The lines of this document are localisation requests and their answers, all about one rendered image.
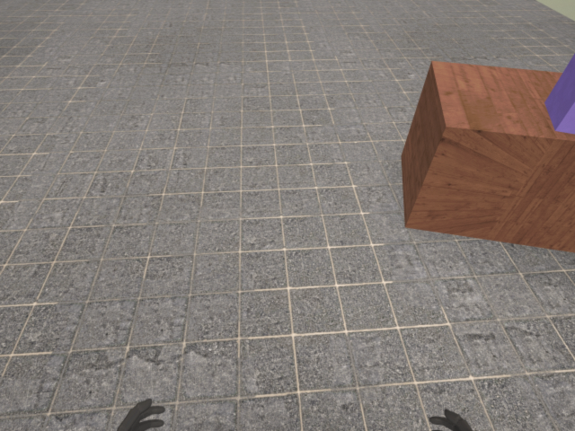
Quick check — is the pedestal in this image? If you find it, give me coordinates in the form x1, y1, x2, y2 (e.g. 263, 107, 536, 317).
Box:
402, 61, 575, 252

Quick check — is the left robot hand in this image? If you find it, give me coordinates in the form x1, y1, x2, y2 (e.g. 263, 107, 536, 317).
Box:
117, 399, 165, 431

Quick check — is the carton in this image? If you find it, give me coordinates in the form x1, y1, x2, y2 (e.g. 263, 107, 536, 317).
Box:
544, 54, 575, 134

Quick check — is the right robot hand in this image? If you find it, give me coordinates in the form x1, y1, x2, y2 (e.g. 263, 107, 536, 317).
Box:
429, 409, 473, 431

